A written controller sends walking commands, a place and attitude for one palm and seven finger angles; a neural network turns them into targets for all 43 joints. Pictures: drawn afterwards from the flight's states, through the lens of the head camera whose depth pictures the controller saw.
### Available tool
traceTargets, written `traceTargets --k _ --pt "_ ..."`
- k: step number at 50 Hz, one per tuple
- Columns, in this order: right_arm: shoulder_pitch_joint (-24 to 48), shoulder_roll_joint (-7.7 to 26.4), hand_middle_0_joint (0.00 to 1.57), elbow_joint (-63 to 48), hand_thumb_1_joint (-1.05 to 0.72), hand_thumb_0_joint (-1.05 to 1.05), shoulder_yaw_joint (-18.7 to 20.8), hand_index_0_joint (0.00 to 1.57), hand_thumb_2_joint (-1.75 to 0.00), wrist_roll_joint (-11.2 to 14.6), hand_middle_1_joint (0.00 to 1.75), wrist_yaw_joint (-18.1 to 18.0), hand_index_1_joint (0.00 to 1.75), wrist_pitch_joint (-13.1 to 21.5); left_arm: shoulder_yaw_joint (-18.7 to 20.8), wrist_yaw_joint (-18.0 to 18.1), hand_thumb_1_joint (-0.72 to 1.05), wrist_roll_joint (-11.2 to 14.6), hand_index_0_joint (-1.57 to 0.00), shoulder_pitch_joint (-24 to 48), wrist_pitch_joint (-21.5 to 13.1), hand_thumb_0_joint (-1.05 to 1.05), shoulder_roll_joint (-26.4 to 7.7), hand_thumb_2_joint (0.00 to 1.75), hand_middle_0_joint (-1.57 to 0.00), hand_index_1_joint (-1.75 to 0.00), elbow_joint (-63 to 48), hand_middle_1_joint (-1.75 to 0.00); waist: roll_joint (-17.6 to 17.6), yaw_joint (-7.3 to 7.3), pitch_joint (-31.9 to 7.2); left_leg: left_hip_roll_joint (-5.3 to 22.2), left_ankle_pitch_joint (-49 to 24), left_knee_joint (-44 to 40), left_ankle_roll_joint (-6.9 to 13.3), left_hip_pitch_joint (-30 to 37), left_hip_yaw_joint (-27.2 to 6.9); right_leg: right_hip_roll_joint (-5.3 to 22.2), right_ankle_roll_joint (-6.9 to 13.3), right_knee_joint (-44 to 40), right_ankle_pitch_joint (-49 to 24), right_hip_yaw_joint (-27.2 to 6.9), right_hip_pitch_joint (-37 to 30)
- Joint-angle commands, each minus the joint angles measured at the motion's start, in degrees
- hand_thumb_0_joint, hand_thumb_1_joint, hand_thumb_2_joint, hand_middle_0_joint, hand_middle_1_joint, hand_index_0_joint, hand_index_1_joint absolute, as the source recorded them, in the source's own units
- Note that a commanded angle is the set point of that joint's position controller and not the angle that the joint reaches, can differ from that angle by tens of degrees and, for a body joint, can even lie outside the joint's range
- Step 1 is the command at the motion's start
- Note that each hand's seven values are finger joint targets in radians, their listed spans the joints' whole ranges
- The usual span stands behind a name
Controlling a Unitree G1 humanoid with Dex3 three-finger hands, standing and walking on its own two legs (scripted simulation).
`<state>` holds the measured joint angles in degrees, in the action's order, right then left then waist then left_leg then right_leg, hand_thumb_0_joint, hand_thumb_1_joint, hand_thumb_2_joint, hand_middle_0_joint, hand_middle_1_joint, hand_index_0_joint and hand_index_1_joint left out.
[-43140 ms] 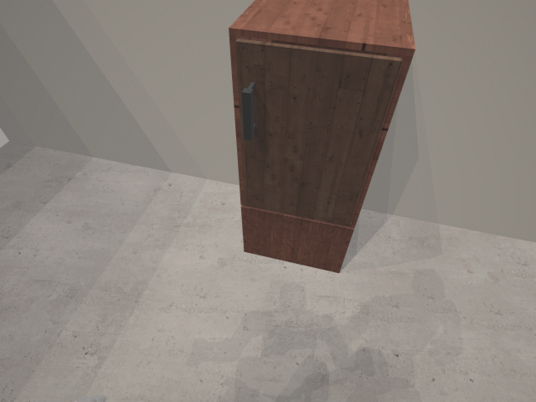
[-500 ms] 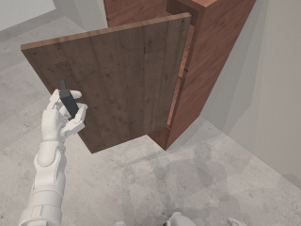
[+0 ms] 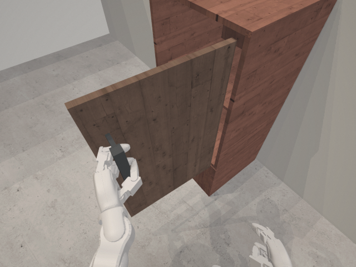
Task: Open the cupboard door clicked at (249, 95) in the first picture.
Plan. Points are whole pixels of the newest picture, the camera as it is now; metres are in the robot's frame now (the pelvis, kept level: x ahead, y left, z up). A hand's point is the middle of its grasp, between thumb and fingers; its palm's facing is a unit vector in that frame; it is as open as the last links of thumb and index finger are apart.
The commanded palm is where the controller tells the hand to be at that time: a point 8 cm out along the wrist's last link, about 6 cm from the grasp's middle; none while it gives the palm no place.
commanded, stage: open thumb and fingers to let go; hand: left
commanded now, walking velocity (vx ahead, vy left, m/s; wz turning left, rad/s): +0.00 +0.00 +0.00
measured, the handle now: (120, 160) +0.34 +0.16 +0.04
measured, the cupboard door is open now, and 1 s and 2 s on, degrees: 86 88 91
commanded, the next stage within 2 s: slide the hand sideways off the handle in 0.88 s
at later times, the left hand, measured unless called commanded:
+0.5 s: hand (139, 179) +0.29 +0.10 +0.05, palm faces +0.39 -0.92 +0.00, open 11.1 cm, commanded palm +0.25 +0.15 +0.04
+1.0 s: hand (138, 181) +0.29 +0.11 +0.05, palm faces +0.34 -0.94 -0.01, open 14.7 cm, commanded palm +0.24 +0.15 +0.04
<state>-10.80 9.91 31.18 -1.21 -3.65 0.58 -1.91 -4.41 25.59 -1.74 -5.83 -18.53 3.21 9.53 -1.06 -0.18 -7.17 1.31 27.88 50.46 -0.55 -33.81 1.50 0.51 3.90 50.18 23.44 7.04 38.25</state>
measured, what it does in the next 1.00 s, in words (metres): stands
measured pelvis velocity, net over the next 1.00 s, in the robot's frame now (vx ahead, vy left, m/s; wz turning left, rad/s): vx -0.03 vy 0.02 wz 0.00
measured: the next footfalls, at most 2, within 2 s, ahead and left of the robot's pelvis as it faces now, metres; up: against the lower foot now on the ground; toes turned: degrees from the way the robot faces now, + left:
none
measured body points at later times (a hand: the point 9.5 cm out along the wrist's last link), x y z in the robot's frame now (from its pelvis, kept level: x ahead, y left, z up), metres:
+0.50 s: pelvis -0.03 +0.00 -0.01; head +0.02 -0.02 +0.44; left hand +0.27 +0.15 +0.05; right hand +0.14 -0.23 -0.12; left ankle -0.03 +0.13 -0.69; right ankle +0.02 -0.07 -0.69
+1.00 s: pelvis -0.03 +0.02 -0.01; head +0.01 +0.01 +0.44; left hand +0.26 +0.15 +0.05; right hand +0.13 -0.20 -0.11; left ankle -0.03 +0.13 -0.69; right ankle +0.02 -0.07 -0.69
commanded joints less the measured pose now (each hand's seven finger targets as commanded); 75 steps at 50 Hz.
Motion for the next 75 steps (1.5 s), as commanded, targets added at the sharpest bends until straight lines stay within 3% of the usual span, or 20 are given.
traceTargets --k 1,2,3,5,14,23,25,29,39,43,49,50,51,52,54,56,59,64,68,75 --pt "1.8 5.8 0.20 -7.4 -0.90 0.00 3.0 0.20 -0.90 -0.2 0.30 -0.4 0.30 3.7 -4.6 2.0 0.90 -1.9 -0.40 5.2 -3.6 0.00 2.4 0.90 -0.40 -1.35 -13.7 -1.35 4.7 1.07 -13.2 -2.2 -16.9 -3.5 0.8 -2.2 -1.5 2.1 -3.1 -6.5 -24.9 -7.9 -17.1" --pt "1.4 5.8 0.20 -7.4 -0.90 0.00 3.2 0.20 -0.90 -0.3 0.30 -0.3 0.30 4.1 -6.2 2.4 0.90 -2.5 -0.40 5.0 -3.6 0.00 3.6 0.90 -0.40 -1.35 -14.0 -1.35 5.7 1.31 -13.8 -2.2 -16.8 -3.2 0.8 -2.3 -1.5 2.2 -3.3 -6.2 -25.0 -7.8 -16.9" --pt "1.4 6.3 0.20 -6.4 -0.90 0.00 3.0 0.20 -0.90 -0.4 0.30 -0.7 0.30 4.2 -4.9 3.2 0.90 -3.4 -0.40 11.1 -3.7 0.00 1.1 0.90 -0.40 -1.35 -12.7 -1.35 6.7 2.72 -12.2 -2.1 -15.6 -2.5 0.9 -3.5 -2.0 2.4 -3.3 -6.4 -23.0 -8.3 -15.0" --pt "1.5 6.1 0.20 -5.8 -0.90 0.00 3.3 0.20 -0.90 -0.7 0.30 -1.1 0.30 4.5 -3.0 4.0 0.76 -4.7 -0.39 12.0 -4.2 0.00 -0.9 0.84 -0.39 -1.34 -11.4 -1.34 5.5 1.48 -13.3 -2.4 -14.0 -2.0 1.0 -4.7 -1.8 3.0 -3.3 -6.4 -19.9 -9.8 -15.4" --pt "2.7 6.4 0.20 -4.8 -0.90 0.00 3.0 0.20 -0.90 0.3 0.30 -2.0 0.30 5.7 0.0 1.7 0.13 0.0 -0.35 15.5 -4.6 0.00 -1.6 0.57 -0.35 -1.27 -7.8 -1.27 7.1 0.91 -13.2 -2.8 -10.5 -2.5 1.0 -6.1 -1.8 3.8 -3.9 -9.8 -12.9 -12.1 -16.8" --pt "2.8 6.9 0.20 -4.8 -0.90 0.00 3.1 0.20 -0.90 0.1 0.30 -1.5 0.30 6.5 -0.5 3.0 -0.50 -1.4 -0.30 19.8 -5.6 0.00 -1.2 0.30 -0.30 -1.20 -4.3 -1.20 6.0 1.06 -12.3 -2.8 -8.7 -3.1 1.4 -5.5 -1.6 2.7 -3.0 -9.6 -6.3 -10.4 -13.3" --pt "3.1 6.8 0.20 -5.1 -0.90 0.00 3.1 0.20 -0.90 0.1 0.30 -1.3 0.30 6.4 -1.0 3.3 -0.50 -1.6 -0.30 20.1 -5.5 0.00 -0.4 0.30 -0.30 -1.20 -4.2 -1.20 4.8 0.76 -13.1 -2.8 -8.6 -3.5 1.4 -4.7 -1.4 2.4 -2.7 -8.8 -6.1 -9.3 -12.8" --pt "3.0 6.9 0.20 -5.1 -0.90 0.00 3.0 0.20 -0.90 0.0 0.30 -1.2 0.30 6.3 -1.1 4.4 -0.50 -2.0 -0.27 20.9 -5.2 0.00 0.2 0.30 -0.27 -1.00 -2.6 -1.00 6.7 0.85 -12.4 -2.6 -9.0 -3.9 1.4 -4.9 -1.8 1.8 -2.6 -7.9 -6.7 -7.9 -12.1" --pt "3.1 6.8 0.20 -5.2 -0.90 0.00 2.9 0.20 -0.90 -0.4 0.30 -0.9 0.30 6.4 -2.9 5.8 -0.50 -2.9 -0.18 23.6 -5.1 0.00 2.2 0.30 -0.18 -0.50 -3.0 -0.50 3.9 0.80 -13.4 -2.4 -9.6 -4.4 1.2 -3.5 -2.2 0.9 -2.1 -6.0 -7.5 -5.8 -10.1" --pt "3.1 6.8 0.20 -5.3 -0.90 0.00 2.9 0.20 -0.90 -0.3 0.30 -0.9 0.30 6.3 -3.0 6.1 -0.50 -2.6 -0.15 23.1 -4.7 0.00 2.8 0.30 -0.15 -0.30 -3.0 -0.30 5.2 0.85 -13.0 -2.4 -10.0 -4.5 1.2 -3.5 -2.4 0.7 -2.0 -6.1 -7.7 -5.5 -10.2" --pt "3.7 6.8 0.20 -5.5 -0.90 0.00 2.8 0.20 -0.90 -0.2 0.30 -0.6 0.30 6.2 -3.6 6.8 -0.50 -2.3 -0.15 23.0 -4.4 0.00 3.7 0.30 -0.15 -0.30 -3.7 -0.30 4.2 0.42 -12.4 -2.3 -9.6 -4.9 1.0 -3.3 -2.7 0.5 -1.9 -5.6 -6.5 -4.8 -9.1" --pt "-0.1 8.8 0.20 -4.0 -0.90 0.00 2.5 0.20 -0.90 -0.3 0.30 -0.7 0.30 6.6 -14.8 -5.1 -0.50 -9.2 -0.15 23.1 -5.9 0.00 -2.0 0.30 -0.15 -0.30 -4.4 -0.30 7.0 5.08 -12.0 -1.8 -10.5 -3.6 1.8 -1.9 -2.4 0.9 -1.9 -4.7 -11.5 -6.1 -8.2" --pt "-0.6 8.6 0.20 -5.2 -0.90 0.00 3.0 0.20 -0.90 0.5 0.30 -1.1 0.30 6.9 -9.0 -11.3 -0.50 -7.1 -0.15 24.9 -7.7 0.00 -6.7 0.30 -0.15 -0.30 -6.4 -0.30 4.9 3.37 -14.2 -2.1 -11.4 -3.3 2.0 -2.8 -2.5 1.3 -1.5 -4.1 -13.8 -6.5 -10.0" --pt "-0.2 8.9 0.20 -5.8 -0.90 0.00 2.9 0.20 -0.90 0.8 0.30 -1.5 0.30 7.2 -9.2 -16.1 -0.50 -6.1 -0.15 24.6 -8.6 0.00 -7.9 0.30 -0.15 -0.30 -8.3 -0.30 2.5 2.79 -16.0 -2.2 -11.8 -3.2 2.0 -2.0 -2.4 1.4 -1.4 -3.6 -14.5 -6.9 -11.0" --pt "-0.6 9.1 0.20 -6.9 -0.90 0.00 2.6 0.20 -0.90 2.2 0.30 -1.8 0.30 8.1 -11.0 -25.4 -0.50 -1.8 -0.15 24.0 -8.3 0.00 -7.0 0.30 -0.15 -0.30 -8.6 -0.30 0.6 3.50 -14.5 -2.3 -11.6 -3.6 1.9 -0.4 -2.9 1.2 -1.3 -3.9 -13.9 -6.6 -10.1" --pt "0.2 9.0 0.20 -8.4 -0.90 0.00 2.1 0.20 -0.90 3.8 0.30 -2.3 0.30 9.3 -9.9 -30.4 -0.50 5.6 -0.15 23.2 -6.5 0.00 -4.5 0.30 -0.15 -0.30 -8.9 -0.30 1.8 3.29 -12.4 -2.3 -8.8 -4.7 1.8 -0.3 -3.5 0.7 -1.7 -5.4 -9.6 -5.7 -9.4" --pt "0.7 9.5 0.20 -9.1 -0.90 0.00 1.8 0.20 -0.90 4.7 0.30 -2.3 0.30 10.8 -4.9 -29.8 -0.50 10.5 -0.15 18.2 -4.0 0.00 -5.0 0.30 -0.15 -0.30 -7.6 -0.30 4.2 1.53 -9.1 -2.3 -6.5 -6.4 1.3 -1.6 -4.3 0.4 -1.7 -5.9 -4.6 -4.3 -8.4" --pt "-0.2 9.3 0.20 -10.7 -0.90 0.00 2.2 0.20 -0.90 3.8 0.30 -0.6 0.30 11.0 -2.9 -24.5 -0.50 6.1 -0.15 10.4 -3.8 0.00 -7.5 0.30 -0.15 -0.30 -12.3 -0.30 1.9 -0.47 -11.1 -2.2 -10.8 -5.8 0.8 -1.4 -3.9 0.5 -1.3 -3.0 -7.8 -3.7 -8.1" --pt "-0.3 9.5 0.20 -12.1 -0.90 0.00 2.4 0.20 -0.90 3.5 0.30 -0.2 0.30 10.3 -1.6 -23.3 -0.50 4.6 -0.15 5.2 -3.7 0.00 -9.6 0.30 -0.15 -0.30 -15.3 -0.30 3.7 -0.82 -10.6 -2.0 -10.8 -5.2 0.9 -2.8 -3.4 0.3 -1.2 -2.7 -8.1 -4.1 -8.5" --pt "-0.1 9.1 0.20 -13.4 -0.90 0.00 2.1 0.20 -0.90 3.5 0.30 -1.0 0.30 10.0 -1.8 -23.9 -0.50 4.9 -0.15 2.5 -3.2 0.00 -9.9 0.30 -0.15 -0.30 -21.7 -0.30 2.2 0.38 -8.8 -1.8 -9.2 -4.1 1.0 -3.4 -3.5 0.1 -1.5 -2.3 -7.0 -4.1 -6.7"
